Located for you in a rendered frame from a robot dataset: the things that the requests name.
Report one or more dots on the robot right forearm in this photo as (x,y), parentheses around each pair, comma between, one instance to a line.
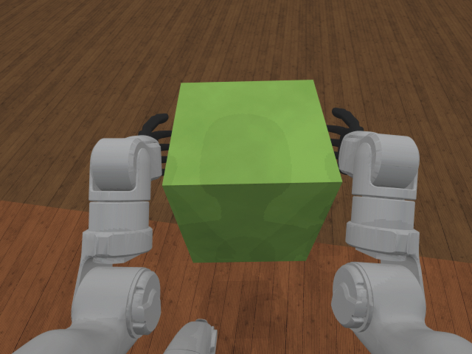
(384,169)

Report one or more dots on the left robot hand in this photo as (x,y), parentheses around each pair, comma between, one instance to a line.
(150,125)

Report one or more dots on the right robot upper arm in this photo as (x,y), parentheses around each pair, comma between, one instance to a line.
(383,304)

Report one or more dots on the robot left thigh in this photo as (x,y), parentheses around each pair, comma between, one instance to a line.
(194,338)

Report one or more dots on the robot left forearm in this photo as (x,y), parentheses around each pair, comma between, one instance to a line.
(121,172)

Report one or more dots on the right robot hand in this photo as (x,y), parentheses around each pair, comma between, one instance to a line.
(351,122)

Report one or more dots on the carton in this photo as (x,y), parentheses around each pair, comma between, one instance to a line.
(251,173)

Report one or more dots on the left robot upper arm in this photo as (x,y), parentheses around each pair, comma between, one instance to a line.
(113,307)

